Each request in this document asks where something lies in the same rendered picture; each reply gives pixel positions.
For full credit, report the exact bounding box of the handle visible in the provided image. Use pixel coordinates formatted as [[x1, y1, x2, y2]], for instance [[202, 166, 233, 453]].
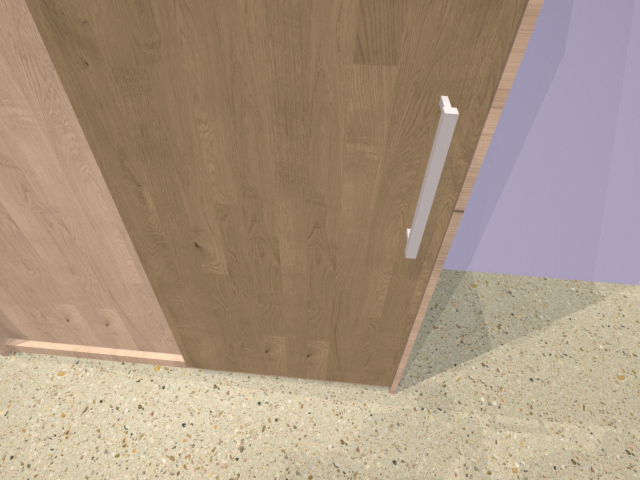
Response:
[[405, 96, 459, 259]]

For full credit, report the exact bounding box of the wardrobe door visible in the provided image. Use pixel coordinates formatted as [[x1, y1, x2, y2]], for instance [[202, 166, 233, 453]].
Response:
[[0, 0, 181, 355], [25, 0, 526, 386]]

